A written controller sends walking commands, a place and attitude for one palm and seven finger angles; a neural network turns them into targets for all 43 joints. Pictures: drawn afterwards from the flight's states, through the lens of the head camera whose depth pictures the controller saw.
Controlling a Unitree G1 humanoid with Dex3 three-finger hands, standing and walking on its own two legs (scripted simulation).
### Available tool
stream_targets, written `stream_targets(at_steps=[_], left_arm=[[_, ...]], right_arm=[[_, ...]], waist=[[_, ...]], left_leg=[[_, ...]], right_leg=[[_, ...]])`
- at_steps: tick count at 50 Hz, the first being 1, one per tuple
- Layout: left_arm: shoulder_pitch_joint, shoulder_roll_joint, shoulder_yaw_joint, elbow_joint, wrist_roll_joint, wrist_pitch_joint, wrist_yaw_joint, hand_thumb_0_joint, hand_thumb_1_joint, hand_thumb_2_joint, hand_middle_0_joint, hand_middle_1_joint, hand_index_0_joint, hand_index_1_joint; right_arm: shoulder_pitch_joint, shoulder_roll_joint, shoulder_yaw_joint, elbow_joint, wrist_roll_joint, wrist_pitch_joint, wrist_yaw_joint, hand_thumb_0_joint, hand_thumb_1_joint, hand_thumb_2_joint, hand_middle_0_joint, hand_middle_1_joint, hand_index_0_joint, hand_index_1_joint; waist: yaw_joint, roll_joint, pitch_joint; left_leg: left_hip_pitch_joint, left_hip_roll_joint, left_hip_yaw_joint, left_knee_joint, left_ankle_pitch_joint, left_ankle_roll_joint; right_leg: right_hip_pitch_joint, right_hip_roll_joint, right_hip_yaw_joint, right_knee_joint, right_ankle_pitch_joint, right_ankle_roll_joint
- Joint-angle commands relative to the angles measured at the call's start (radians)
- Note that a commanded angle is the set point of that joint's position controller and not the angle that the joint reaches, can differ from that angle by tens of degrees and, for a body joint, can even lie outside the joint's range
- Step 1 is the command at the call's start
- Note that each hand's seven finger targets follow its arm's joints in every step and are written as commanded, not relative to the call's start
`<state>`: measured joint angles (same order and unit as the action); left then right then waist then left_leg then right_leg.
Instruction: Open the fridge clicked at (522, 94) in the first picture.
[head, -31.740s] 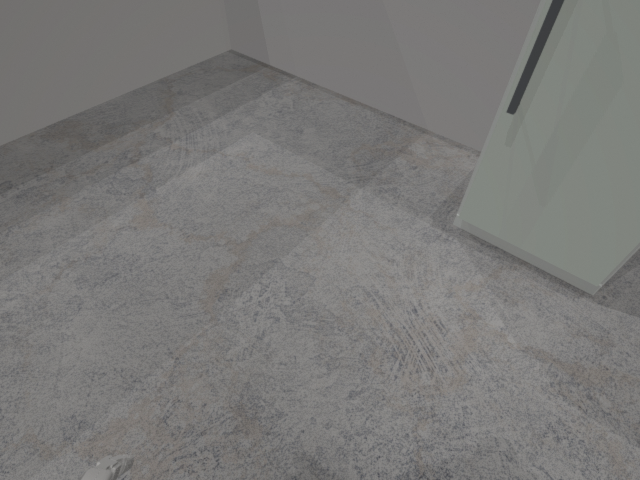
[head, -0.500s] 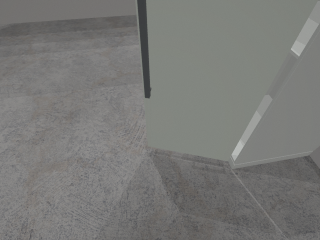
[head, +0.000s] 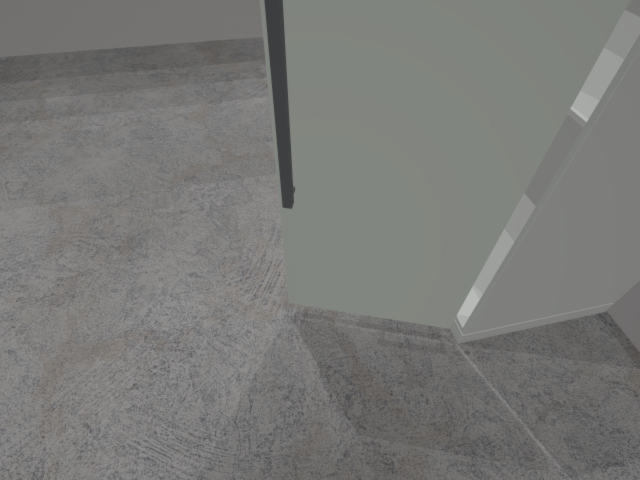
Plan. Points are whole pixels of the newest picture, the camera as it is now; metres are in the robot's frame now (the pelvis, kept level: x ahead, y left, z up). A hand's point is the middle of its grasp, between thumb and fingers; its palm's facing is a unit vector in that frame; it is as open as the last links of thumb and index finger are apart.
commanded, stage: let the arm hang, fingers relaxed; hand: left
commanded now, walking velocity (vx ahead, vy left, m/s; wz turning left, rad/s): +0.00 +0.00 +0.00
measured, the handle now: (284, 112) +0.73 +0.11 +0.07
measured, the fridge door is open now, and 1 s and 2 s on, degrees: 67 67 67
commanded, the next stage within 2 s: look to check the result in 0.02 s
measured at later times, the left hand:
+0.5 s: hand out of the picture +0.09 +0.24 -0.16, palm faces -0.01 -0.94 -0.33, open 7.4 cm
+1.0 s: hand out of the picture +0.11 +0.22 -0.15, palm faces -0.03 -0.95 -0.32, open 7.4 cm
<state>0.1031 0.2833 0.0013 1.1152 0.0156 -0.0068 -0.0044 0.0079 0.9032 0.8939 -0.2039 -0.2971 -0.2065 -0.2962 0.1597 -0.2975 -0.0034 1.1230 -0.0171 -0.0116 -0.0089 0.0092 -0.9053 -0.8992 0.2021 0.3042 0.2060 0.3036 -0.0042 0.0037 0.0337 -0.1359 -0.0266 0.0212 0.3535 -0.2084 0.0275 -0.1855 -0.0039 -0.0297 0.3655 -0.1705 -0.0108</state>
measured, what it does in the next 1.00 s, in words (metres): stands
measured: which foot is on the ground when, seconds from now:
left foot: down 0.00-1.00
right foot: down 0.00-1.00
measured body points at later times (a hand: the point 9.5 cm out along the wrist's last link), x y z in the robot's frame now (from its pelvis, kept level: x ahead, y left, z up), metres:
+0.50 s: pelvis +0.02 -0.01 +0.00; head +0.04 -0.01 +0.45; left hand +0.09 +0.29 -0.13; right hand +0.10 -0.30 -0.14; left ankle -0.01 +0.10 -0.75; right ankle +0.02 -0.11 -0.75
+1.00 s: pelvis +0.02 -0.02 +0.00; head +0.04 -0.02 +0.45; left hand +0.11 +0.27 -0.13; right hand +0.09 -0.31 -0.14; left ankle -0.01 +0.10 -0.75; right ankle +0.02 -0.11 -0.75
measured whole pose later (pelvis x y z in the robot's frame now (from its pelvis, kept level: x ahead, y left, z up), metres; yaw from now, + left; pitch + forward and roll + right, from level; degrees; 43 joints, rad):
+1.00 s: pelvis +0.02 -0.02 +0.00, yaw +0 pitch -1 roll +0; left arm 0.09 0.32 0.00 1.13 0.01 -0.01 0.00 0.01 0.90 0.89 -0.20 -0.30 -0.21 -0.30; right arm 0.13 -0.33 0.00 1.13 -0.01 -0.01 -0.01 0.01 -0.90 -0.90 0.20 0.30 0.21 0.30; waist -0.01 0.01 0.04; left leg -0.07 0.00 0.01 0.29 -0.21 0.00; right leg -0.12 0.02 -0.04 0.30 -0.17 -0.03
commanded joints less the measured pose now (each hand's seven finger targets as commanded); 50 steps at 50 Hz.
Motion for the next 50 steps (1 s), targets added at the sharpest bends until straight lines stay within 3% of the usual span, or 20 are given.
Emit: stream_targets(at_steps=[1, 15, 50], left_arm=[[-0.016, 0.202, 0.042, -0.048, -0.002, -0.023, 0.017, 0.0, 0.9, 0.9, -0.2, -0.3, -0.2, -0.3], [-0.032, 0.223, 0.041, -0.048, -0.003, -0.03, 0.018, 0.0, 0.9, 0.9, -0.2, -0.3, -0.2, -0.3], [-0.045, 0.239, 0.041, -0.048, -0.006, -0.033, 0.02, 0.0, 0.9, 0.9, -0.2, -0.3, -0.2, -0.3]], right_arm=[[-0.028, -0.182, -0.031, -0.052, -0.001, -0.019, -0.015, 0.0, -0.9, -0.9, 0.2, 0.3, 0.2, 0.3], [-0.055, -0.205, -0.033, -0.056, 0.002, -0.018, -0.016, 0.0, -0.9, -0.9, 0.2, 0.3, 0.2, 0.3], [-0.051, -0.218, -0.03, -0.047, 0.002, -0.014, -0.018, 0.0, -0.9, -0.9, 0.2, 0.3, 0.2, 0.3]], waist=[[0.005, 0.022, -0.069], [-0.002, -0.009, -0.097], [-0.003, -0.005, -0.079]], left_leg=[[-0.021, 0.148, -0.11, -0.082, 0.16, 0.002], [0.038, 0.15, -0.103, -0.077, 0.229, 0.0], [0.05, 0.155, -0.095, -0.1, 0.212, -0.01]], right_leg=[[0.086, -0.117, 0.103, -0.047, 0.124, -0.037], [0.11, -0.127, 0.103, -0.058, 0.218, -0.04], [0.139, -0.129, 0.114, -0.091, 0.24, -0.045]])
